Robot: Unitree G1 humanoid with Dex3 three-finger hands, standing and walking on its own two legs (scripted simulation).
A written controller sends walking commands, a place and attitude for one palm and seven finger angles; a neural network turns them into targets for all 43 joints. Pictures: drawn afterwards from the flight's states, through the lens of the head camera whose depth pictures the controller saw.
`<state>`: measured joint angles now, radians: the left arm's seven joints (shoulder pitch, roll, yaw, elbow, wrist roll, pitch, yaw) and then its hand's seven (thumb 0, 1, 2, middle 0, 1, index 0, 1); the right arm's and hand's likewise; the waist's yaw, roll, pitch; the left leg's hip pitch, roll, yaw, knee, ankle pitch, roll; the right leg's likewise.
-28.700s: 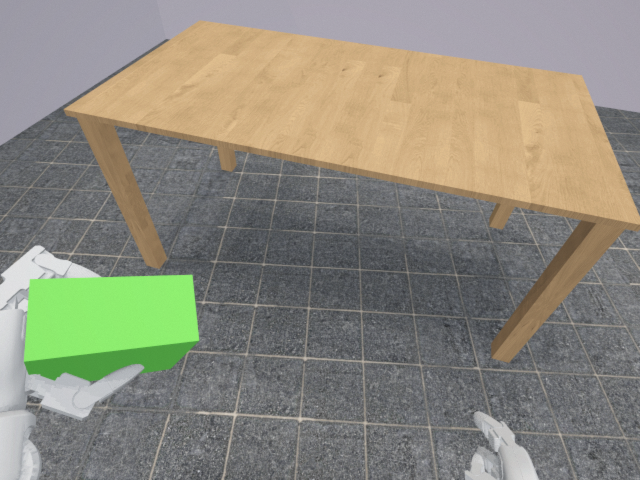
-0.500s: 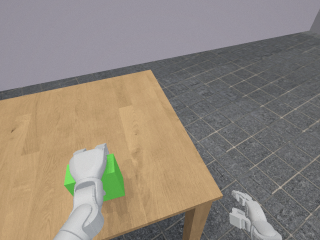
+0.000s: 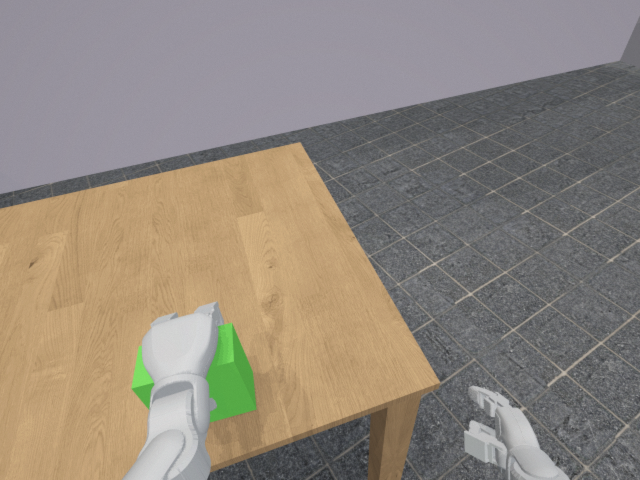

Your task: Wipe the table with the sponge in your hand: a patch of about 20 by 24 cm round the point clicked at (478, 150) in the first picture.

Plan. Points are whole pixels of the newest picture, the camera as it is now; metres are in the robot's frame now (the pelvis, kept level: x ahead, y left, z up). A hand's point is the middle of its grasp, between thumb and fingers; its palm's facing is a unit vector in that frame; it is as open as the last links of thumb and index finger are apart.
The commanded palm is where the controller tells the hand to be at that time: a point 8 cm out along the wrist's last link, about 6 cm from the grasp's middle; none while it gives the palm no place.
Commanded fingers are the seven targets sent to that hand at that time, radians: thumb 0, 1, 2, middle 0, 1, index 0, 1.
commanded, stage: slide across to the third lane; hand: left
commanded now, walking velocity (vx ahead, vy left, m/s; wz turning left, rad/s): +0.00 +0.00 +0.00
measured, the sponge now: (204, 386) +0.25 +0.21 -0.03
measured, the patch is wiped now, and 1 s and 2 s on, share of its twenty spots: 0.90 0.90 0.95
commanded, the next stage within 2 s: wipe forward along the third lane in 0.62 s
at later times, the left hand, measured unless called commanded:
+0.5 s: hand (239, 359) +0.26 +0.15 +0.02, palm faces -0.02 -0.08 -1.00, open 10.5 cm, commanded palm +0.23 +0.13 +0.06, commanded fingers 0.00 0.10 1.30 -1.20 -1.60 -1.20 -1.60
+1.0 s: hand (254, 346) +0.28 +0.14 +0.02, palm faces -0.03 -0.06 -1.00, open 10.5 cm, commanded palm +0.25 +0.14 +0.05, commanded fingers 0.00 0.10 1.30 -1.20 -1.60 -1.20 -1.60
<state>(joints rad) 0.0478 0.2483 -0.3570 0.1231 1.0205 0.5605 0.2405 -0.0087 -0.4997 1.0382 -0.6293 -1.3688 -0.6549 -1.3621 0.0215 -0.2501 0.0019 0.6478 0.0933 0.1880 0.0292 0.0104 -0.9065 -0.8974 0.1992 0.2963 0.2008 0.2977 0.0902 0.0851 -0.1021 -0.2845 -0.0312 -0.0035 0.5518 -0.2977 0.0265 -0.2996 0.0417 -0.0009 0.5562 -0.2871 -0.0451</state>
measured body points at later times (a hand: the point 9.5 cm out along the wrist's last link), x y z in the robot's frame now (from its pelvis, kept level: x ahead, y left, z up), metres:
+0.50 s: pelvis -0.01 -0.01 +0.00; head -0.04 -0.05 +0.45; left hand +0.26 +0.15 +0.07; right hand +0.24 -0.20 -0.08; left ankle -0.01 +0.11 -0.73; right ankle +0.00 -0.09 -0.73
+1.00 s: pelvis -0.02 -0.02 +0.00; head -0.05 -0.06 +0.45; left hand +0.28 +0.14 +0.07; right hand +0.21 -0.24 -0.09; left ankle -0.01 +0.10 -0.73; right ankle +0.00 -0.09 -0.73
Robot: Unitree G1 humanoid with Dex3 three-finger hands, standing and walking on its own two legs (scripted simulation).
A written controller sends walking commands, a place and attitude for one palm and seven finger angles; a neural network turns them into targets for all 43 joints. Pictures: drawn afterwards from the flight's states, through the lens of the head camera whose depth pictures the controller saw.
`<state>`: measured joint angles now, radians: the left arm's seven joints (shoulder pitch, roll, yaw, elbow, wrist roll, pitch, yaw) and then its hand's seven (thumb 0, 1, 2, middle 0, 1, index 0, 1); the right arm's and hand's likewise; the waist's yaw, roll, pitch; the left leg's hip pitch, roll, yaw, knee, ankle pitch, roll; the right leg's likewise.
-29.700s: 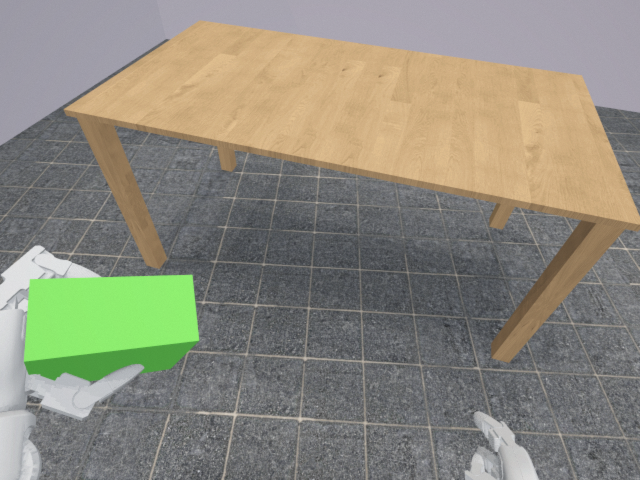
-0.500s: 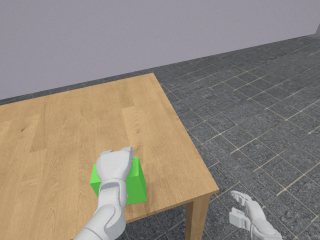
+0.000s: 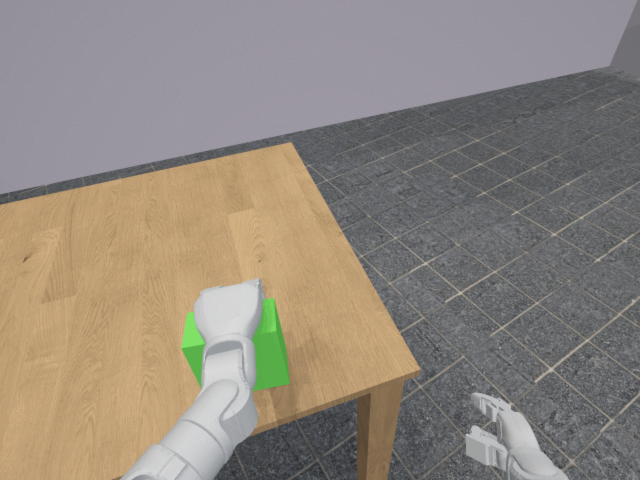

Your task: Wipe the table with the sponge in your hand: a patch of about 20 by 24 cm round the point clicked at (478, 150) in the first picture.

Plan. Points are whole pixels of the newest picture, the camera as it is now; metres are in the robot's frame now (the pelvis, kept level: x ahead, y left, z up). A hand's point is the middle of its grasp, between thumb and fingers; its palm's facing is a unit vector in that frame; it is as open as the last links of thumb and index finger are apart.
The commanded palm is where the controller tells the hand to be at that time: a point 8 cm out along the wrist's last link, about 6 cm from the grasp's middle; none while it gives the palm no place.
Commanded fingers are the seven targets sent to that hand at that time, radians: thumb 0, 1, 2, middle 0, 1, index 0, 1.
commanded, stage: wipe forward along the third lane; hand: left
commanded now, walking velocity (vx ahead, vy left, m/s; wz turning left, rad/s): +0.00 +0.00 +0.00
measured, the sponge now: (243, 358) +0.30 +0.17 -0.03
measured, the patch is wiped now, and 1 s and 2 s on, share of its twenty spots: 0.90 0.95 1.00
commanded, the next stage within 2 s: wipe back along the third lane in 1.34 s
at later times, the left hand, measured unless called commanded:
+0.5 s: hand (238, 303) +0.36 +0.18 +0.02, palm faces -0.07 -0.03 -1.00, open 10.5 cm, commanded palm +0.33 +0.18 +0.05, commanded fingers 0.00 0.10 1.30 -1.20 -1.60 -1.20 -1.60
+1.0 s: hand (228, 279) +0.41 +0.21 +0.02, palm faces -0.09 -0.02 -1.00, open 10.5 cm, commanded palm +0.38 +0.21 +0.05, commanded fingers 0.00 0.10 1.30 -1.20 -1.60 -1.20 -1.60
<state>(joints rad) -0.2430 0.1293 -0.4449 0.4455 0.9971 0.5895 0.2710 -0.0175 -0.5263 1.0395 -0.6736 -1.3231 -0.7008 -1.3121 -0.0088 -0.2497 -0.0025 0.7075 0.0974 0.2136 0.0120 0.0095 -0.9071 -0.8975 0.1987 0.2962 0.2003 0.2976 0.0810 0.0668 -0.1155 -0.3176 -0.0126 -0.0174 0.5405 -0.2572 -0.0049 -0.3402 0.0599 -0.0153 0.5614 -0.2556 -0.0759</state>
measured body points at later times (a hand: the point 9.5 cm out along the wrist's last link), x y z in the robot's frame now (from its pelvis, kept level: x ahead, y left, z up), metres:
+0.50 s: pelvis +0.00 +0.00 +0.00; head -0.01 -0.04 +0.45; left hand +0.36 +0.18 +0.07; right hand +0.17 -0.25 -0.12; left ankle +0.02 +0.13 -0.73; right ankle +0.02 -0.07 -0.73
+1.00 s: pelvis +0.01 +0.02 +0.00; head +0.03 +0.00 +0.45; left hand +0.40 +0.21 +0.07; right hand +0.16 -0.23 -0.13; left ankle +0.02 +0.13 -0.73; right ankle +0.02 -0.07 -0.73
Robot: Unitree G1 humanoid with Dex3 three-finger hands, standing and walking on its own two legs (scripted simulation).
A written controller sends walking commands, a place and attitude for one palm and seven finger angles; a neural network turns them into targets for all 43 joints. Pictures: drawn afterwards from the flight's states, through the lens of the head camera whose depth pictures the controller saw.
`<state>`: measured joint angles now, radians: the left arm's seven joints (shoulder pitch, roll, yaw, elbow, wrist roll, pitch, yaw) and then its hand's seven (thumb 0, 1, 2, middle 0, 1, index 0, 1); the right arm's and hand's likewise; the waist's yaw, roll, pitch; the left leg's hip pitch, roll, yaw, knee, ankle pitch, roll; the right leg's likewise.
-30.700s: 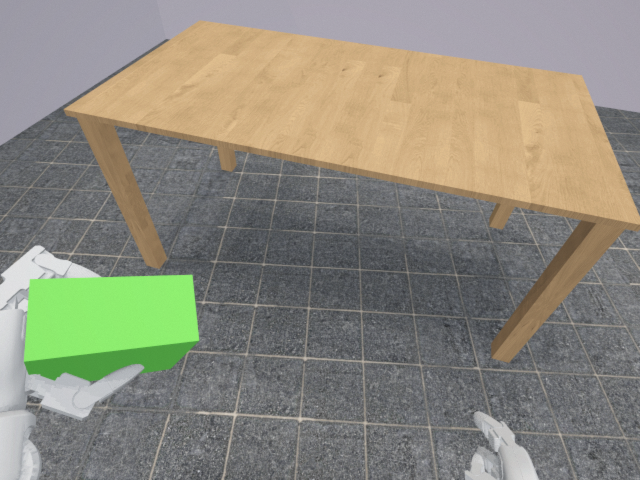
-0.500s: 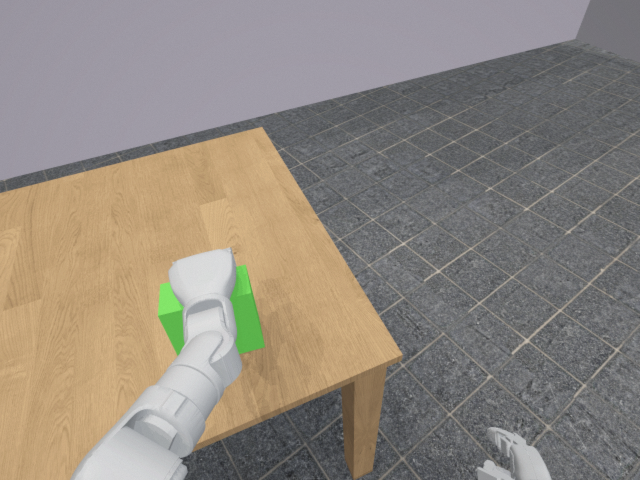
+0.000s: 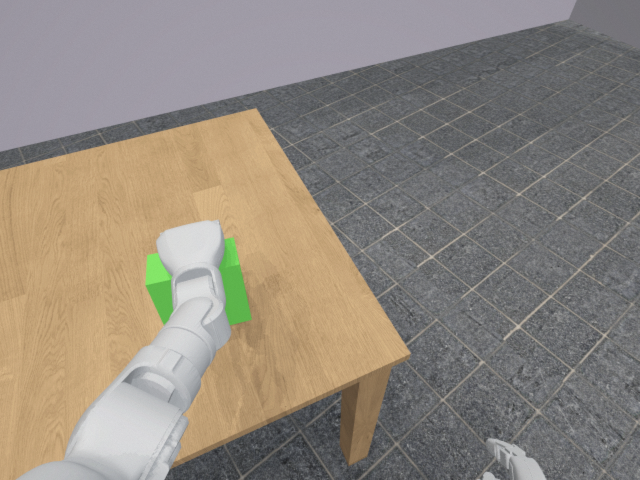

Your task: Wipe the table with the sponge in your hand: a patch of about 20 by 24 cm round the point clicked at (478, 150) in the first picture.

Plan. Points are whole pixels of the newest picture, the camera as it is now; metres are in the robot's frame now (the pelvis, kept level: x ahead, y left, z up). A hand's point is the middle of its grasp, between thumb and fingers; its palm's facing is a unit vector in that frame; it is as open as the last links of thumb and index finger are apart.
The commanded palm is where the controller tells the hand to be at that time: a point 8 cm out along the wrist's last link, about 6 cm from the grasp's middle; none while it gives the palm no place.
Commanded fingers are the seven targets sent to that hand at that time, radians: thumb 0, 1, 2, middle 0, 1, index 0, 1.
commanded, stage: wipe forward along the third lane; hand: left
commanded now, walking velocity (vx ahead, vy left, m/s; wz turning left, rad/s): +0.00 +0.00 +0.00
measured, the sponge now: (205, 298) +0.38 +0.20 -0.03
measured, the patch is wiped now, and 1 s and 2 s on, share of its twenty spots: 0.95 1.00 1.00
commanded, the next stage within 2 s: wipe back along the third lane in 0.34 s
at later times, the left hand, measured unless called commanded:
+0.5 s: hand (198, 247) +0.44 +0.21 +0.02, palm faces -0.10 +0.01 -1.00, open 10.5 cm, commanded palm +0.41 +0.20 +0.05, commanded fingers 0.00 0.10 1.30 -1.20 -1.60 -1.20 -1.60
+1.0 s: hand (200, 270) +0.40 +0.20 +0.02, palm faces -0.04 -0.02 -1.00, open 10.5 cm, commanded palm +0.35 +0.18 +0.05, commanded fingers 0.00 0.10 1.30 -1.20 -1.60 -1.20 -1.60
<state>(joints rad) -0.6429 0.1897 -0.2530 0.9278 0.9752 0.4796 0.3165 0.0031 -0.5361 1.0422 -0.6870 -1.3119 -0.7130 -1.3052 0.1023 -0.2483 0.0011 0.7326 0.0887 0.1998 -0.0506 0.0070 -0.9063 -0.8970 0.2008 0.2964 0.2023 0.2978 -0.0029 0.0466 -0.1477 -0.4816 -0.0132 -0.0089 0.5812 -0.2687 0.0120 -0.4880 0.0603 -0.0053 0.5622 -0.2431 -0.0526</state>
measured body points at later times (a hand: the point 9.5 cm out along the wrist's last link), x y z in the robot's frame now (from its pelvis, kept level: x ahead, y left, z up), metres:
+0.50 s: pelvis +0.00 +0.02 +0.00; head +0.05 +0.01 +0.44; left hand +0.44 +0.21 +0.08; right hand +0.09 -0.24 -0.14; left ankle +0.01 +0.11 -0.73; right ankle +0.02 -0.09 -0.73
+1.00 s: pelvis +0.02 +0.03 +0.00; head +0.03 +0.02 +0.45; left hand +0.40 +0.20 +0.08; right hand +0.21 -0.20 -0.11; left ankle +0.01 +0.11 -0.73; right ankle +0.02 -0.09 -0.73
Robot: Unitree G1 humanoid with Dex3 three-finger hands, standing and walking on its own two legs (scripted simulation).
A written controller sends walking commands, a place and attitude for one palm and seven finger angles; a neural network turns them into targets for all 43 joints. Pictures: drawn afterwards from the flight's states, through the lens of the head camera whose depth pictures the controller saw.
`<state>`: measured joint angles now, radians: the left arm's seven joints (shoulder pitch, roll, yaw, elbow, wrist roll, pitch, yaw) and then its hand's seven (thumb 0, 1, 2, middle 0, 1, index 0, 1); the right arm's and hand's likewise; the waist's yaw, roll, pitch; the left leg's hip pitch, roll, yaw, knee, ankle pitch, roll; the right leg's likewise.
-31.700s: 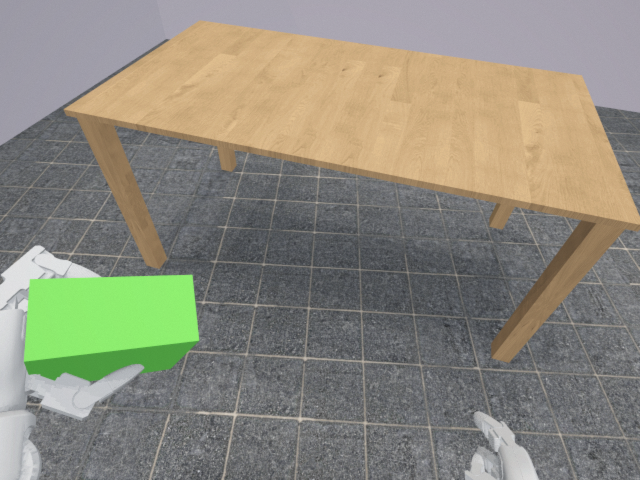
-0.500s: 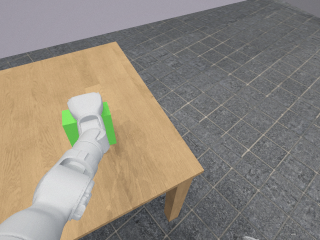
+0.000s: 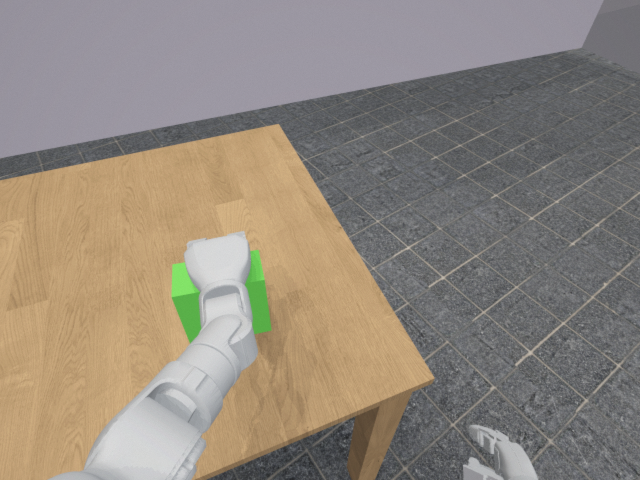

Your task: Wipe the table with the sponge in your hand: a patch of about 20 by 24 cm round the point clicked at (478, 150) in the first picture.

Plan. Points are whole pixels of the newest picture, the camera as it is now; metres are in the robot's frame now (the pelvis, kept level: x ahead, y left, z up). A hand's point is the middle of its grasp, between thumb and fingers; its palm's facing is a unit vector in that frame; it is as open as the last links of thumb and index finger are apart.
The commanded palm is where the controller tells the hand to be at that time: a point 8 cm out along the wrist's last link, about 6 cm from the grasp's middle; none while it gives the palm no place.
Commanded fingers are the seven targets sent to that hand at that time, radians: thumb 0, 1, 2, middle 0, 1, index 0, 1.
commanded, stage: wipe back along the third lane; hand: left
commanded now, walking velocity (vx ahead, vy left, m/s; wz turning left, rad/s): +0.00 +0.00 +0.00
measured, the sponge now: (226, 307) +0.37 +0.18 -0.03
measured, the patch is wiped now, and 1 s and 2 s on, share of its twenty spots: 1.00 1.00 1.00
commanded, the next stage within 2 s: slide back across to the middle lane in 1.20 s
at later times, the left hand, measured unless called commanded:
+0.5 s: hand (233, 313) +0.33 +0.15 +0.02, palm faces -0.02 -0.04 -1.00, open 10.5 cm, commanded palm +0.28 +0.13 +0.04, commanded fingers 0.00 0.10 1.30 -1.20 -1.60 -1.20 -1.60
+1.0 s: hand (245, 339) +0.29 +0.13 +0.02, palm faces -0.02 -0.06 -1.00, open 10.5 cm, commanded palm +0.24 +0.11 +0.05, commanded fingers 0.00 0.10 1.30 -1.20 -1.60 -1.20 -1.60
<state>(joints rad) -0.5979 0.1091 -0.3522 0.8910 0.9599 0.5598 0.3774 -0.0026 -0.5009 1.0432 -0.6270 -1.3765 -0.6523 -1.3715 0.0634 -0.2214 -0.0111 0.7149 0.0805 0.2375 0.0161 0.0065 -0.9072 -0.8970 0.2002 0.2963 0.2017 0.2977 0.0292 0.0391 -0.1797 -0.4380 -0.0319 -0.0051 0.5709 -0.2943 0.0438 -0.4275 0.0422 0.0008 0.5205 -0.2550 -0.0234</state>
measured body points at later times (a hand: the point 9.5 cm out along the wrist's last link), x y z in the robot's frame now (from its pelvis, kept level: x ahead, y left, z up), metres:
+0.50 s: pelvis +0.00 -0.01 +0.00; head -0.01 -0.03 +0.45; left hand +0.33 +0.15 +0.07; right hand +0.22 -0.22 -0.09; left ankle -0.01 +0.09 -0.73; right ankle +0.00 -0.11 -0.73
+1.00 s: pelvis -0.01 -0.03 +0.00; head -0.04 -0.06 +0.45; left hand +0.29 +0.13 +0.07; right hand +0.22 -0.24 -0.09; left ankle -0.01 +0.09 -0.73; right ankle +0.00 -0.11 -0.73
